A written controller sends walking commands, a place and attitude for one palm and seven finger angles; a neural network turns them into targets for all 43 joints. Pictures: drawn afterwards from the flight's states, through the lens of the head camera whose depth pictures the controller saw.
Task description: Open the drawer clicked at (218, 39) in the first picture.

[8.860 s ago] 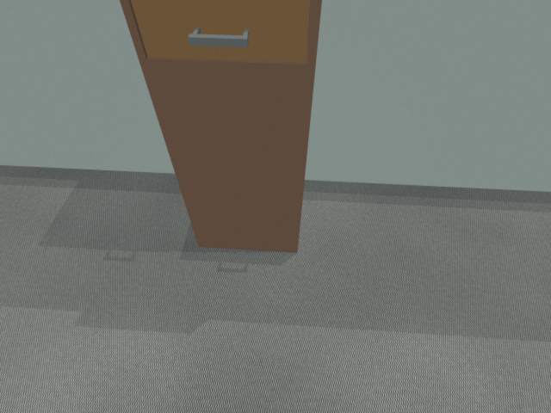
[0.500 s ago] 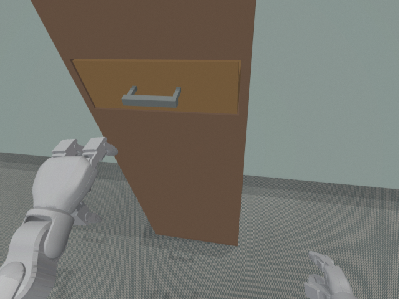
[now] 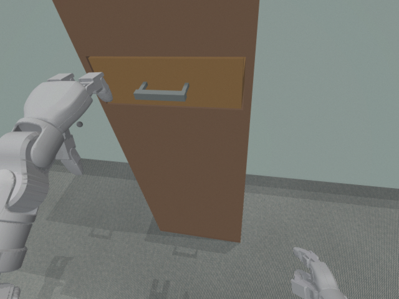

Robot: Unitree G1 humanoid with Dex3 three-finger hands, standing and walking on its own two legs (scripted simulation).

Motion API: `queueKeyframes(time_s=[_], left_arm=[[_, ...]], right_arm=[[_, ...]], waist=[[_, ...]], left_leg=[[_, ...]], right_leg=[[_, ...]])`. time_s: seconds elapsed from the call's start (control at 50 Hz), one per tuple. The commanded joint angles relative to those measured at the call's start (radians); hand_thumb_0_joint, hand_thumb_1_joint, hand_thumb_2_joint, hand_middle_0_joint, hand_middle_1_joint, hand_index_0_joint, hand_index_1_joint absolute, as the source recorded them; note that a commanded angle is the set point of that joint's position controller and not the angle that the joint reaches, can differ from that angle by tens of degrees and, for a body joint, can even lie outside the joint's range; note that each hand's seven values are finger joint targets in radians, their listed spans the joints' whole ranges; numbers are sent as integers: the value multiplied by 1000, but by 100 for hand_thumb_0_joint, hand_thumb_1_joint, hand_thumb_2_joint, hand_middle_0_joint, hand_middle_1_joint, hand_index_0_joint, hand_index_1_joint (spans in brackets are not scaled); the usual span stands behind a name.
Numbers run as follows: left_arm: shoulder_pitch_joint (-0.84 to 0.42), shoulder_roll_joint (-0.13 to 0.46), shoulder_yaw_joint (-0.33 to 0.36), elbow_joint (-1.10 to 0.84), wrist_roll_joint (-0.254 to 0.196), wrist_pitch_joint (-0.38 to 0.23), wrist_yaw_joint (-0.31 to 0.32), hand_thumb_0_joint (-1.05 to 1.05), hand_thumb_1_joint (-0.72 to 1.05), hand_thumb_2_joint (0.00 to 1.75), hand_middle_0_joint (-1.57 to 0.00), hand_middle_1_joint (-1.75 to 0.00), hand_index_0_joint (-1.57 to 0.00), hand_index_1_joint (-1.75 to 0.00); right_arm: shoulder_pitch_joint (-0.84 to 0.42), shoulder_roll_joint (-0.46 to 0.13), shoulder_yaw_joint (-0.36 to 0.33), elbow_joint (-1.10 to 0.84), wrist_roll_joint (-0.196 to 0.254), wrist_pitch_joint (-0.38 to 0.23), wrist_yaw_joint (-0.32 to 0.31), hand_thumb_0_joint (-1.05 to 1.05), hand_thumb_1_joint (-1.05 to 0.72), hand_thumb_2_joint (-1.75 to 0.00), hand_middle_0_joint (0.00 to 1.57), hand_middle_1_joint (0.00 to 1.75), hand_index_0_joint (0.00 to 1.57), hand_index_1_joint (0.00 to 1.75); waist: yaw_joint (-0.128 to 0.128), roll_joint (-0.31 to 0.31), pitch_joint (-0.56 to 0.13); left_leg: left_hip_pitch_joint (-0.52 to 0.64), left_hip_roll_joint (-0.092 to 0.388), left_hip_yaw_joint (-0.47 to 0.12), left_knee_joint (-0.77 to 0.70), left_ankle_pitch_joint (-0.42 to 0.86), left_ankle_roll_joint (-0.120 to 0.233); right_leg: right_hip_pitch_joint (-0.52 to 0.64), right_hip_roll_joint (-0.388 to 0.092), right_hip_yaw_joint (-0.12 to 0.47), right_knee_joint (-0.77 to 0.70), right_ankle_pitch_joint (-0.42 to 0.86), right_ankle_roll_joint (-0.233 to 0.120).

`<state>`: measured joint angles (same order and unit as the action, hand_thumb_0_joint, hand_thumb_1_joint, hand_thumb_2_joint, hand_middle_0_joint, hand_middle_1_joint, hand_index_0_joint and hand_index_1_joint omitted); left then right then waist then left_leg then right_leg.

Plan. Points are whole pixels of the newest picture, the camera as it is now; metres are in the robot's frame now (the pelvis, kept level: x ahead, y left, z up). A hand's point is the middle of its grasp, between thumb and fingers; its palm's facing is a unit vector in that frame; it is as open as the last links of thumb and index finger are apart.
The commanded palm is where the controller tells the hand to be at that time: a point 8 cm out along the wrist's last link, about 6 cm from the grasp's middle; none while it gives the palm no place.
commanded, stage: raise the hand with hooked fingers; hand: left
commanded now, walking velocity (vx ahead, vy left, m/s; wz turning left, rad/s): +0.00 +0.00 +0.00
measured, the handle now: (162, 90) +0.54 +0.17 +0.15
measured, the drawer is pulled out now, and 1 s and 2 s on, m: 0.00 0.00 0.00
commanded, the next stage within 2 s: move the hooked fingers above the handle in 0.36 s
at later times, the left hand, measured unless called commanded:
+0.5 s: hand (92, 142) +0.31 +0.23 +0.20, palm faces +0.09 -0.01 -1.00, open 13.8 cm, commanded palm +0.28 +0.23 +0.27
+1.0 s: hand (125, 127) +0.37 +0.20 +0.18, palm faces +0.00 -0.02 -1.00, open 13.8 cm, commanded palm +0.35 +0.21 +0.27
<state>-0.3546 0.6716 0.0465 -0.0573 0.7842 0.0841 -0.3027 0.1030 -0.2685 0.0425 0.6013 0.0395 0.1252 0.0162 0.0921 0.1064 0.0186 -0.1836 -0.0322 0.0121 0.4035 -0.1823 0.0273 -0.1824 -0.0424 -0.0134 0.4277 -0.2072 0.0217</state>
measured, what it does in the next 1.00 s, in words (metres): stands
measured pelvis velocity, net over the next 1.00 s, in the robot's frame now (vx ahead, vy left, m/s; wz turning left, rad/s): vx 0.01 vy -0.01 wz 0.01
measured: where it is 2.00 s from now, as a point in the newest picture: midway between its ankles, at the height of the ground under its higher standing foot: outside the picture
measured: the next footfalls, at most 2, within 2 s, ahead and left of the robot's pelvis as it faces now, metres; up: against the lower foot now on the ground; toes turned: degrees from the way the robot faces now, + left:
none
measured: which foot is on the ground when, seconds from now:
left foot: down 0.00-1.00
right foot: down 0.00-1.00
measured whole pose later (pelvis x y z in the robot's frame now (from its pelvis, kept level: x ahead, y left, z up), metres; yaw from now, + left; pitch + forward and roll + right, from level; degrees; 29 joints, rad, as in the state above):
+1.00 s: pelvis +0.01 -0.01 +0.00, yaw +0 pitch +0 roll +0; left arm -0.44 0.61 -0.06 0.06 0.79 -0.04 -0.29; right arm 0.15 -0.30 0.02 0.62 0.04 0.10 -0.01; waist 0.06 0.09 0.02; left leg -0.22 -0.02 0.00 0.42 -0.20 0.02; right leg -0.22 -0.03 -0.02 0.44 -0.23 0.01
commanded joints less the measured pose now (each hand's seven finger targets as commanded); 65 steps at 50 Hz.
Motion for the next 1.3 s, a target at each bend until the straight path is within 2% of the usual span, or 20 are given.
queueKeyframes(time_s=[0.0,0.02,0.12,0.18,0.26,0.36,0.42,0.46,0.56,0.62,0.74,0.82,0.86,0.92,0.96,1.02,1.1,1.16,1.22,1.28], left_arm=[[-217,225,144,-222,-25,-53,-2,0,-50,30,-30,-120,-30,-120],[-216,244,171,-230,-34,-69,6,0,-50,30,-30,-120,-30,-120],[-297,320,272,-305,-52,-143,92,0,-50,30,-30,-120,-30,-120],[-320,289,261,-223,-52,-136,144,0,-50,30,-30,-120,-30,-120],[-307,238,202,-137,-33,-79,163,0,-50,30,-30,-120,-30,-120],[-228,150,72,-152,-12,-12,93,0,-50,30,-30,-120,-30,-120],[-232,204,107,-238,1,-25,60,0,-50,30,-30,-120,-30,-120],[-279,223,118,-235,2,-50,53,0,-50,30,-30,-120,-30,-120],[-426,281,197,-124,-29,-119,97,0,-50,30,-30,-120,-30,-120],[-465,299,223,-78,-33,-125,130,0,-50,30,-30,-120,-30,-120],[-437,144,36,84,14,-42,92,0,-50,30,-30,-120,-30,-120],[-464,131,-14,-30,39,-40,45,0,-50,30,-30,-120,-30,-120],[-491,155,4,-78,35,-67,36,0,-50,30,-30,-120,-30,-120],[-523,295,156,-96,4,-120,60,0,-50,30,-30,-120,-30,-120],[-567,264,152,-50,-8,-140,89,0,-50,30,-30,-120,-30,-120],[-602,304,213,6,-11,-141,154,0,-50,30,-30,-120,-30,-120],[-604,195,110,98,27,-69,190,0,-50,30,-30,-120,-30,-120],[-563,95,-16,151,54,16,150,0,-50,30,-30,-120,-30,-120],[-566,53,-97,148,81,66,91,0,-50,30,-30,-120,-30,-120],[-682,51,-139,14,87,39,54,0,-50,30,-30,-120,-30,-120]], right_arm=[[-156,-119,-52,-190,-6,-60,2,0,-90,-90,20,30,20,30],[-154,-119,-53,-190,-5,-67,1,0,-90,-90,20,30,20,30],[-135,-116,-62,-168,-13,-96,-7,0,-90,-90,20,30,20,30],[-123,-110,-66,-140,-10,-102,-8,0,-90,-90,20,30,20,30],[-133,-114,-69,-129,-2,-97,-3,0,-90,-90,20,30,20,30],[-164,-120,-60,-159,7,-86,-2,0,-90,-90,20,30,20,30],[-173,-123,-58,-174,2,-90,-8,0,-90,-90,20,30,20,30],[-165,-117,-49,-164,-5,-92,-16,0,-90,-90,20,30,20,30],[-126,-107,-46,-121,-9,-105,-36,0,-90,-90,20,30,20,30],[-124,-108,-52,-112,-4,-104,-33,0,-90,-90,20,30,20,30],[-120,-121,-52,-123,4,-77,-15,0,-90,-90,20,30,20,30],[-125,-129,-58,-157,4,-71,-11,0,-90,-90,20,30,20,30],[-114,-123,-60,-156,-2,-73,-16,0,-90,-90,20,30,20,30],[-89,-134,-64,-141,-8,-77,-27,0,-90,-90,20,30,20,30],[-77,-119,-61,-127,-6,-79,-29,0,-90,-90,20,30,20,30],[-56,-120,-68,-105,-5,-76,-21,0,-90,-90,20,30,20,30],[-53,-121,-73,-95,-1,-58,1,0,-90,-90,20,30,20,30],[-69,-128,-71,-114,10,-38,12,0,-90,-90,20,30,20,30],[-78,-138,-68,-134,20,-21,9,0,-90,-90,20,30,20,30],[-78,-127,-66,-149,17,-24,1,0,-90,-90,20,30,20,30]], waist=[[6,-87,-249],[6,-101,-245],[14,-12,-249],[12,-4,-211],[14,-21,-218],[-3,-86,-219],[-4,-113,-260],[-14,-127,-238],[-18,-94,-202],[-9,-40,-244],[-30,-81,-218],[-36,-94,-306],[-38,-101,-332],[-21,-112,-357],[-24,-91,-330],[-7,-46,-339],[-14,-41,-344],[-28,-95,-335],[-51,-143,-329],[-71,-113,-395]], left_leg=[[38,10,-3,-58,134,-7],[38,11,-3,-52,121,-4],[53,13,-17,-60,105,-10],[29,13,-14,-70,77,-19],[13,13,0,-69,61,-23],[3,9,11,-61,23,-13],[25,3,8,-42,52,-1],[17,0,5,-43,43,2],[23,2,-3,-46,47,-3],[39,3,1,-36,90,-10],[-5,4,20,-38,103,-16],[32,-4,9,-21,142,-3],[48,-4,4,-21,160,4],[50,-4,-3,-17,201,6],[43,-1,-3,-20,233,2],[46,7,-3,-14,277,-9],[39,17,11,-11,314,-20],[26,17,18,-11,281,-17],[36,14,12,-9,265,-9],[96,7,-8,0,284,0]], right_leg=[[89,43,-22,-38,82,-45],[85,49,-19,-43,69,-44],[77,54,-20,-52,12,-48],[56,50,-22,-57,-18,-49],[58,43,-12,-52,-28,-49],[57,35,-4,-54,-39,-40],[76,38,3,-51,3,-38],[62,33,-3,-54,-4,-35],[37,37,-13,-77,-27,-38],[58,40,-10,-75,15,-42],[49,26,-13,-61,64,-44],[79,30,-6,-41,129,-48],[87,27,-7,-33,150,-47],[123,32,-6,-31,189,-47],[102,32,-18,-25,197,-50],[93,40,-21,-24,193,-56],[60,40,-29,-1,211,-60],[52,37,-24,-3,204,-56],[40,40,-23,-10,211,-55],[29,42,-21,2,212,-57]])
